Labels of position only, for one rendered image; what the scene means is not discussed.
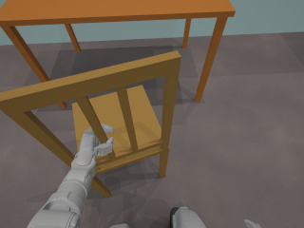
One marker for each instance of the robot right thigh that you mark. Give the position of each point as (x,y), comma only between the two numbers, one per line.
(187,219)

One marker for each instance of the chair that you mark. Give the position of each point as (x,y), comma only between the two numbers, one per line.
(137,133)

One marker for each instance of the left robot forearm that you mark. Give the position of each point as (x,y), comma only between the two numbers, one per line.
(73,190)

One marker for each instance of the left robot hand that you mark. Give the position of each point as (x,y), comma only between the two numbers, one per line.
(89,141)

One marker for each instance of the robot left upper arm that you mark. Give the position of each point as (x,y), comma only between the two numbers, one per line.
(56,219)

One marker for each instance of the robot right shin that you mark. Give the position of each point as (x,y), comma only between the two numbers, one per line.
(182,208)

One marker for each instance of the table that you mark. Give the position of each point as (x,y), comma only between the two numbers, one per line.
(15,13)

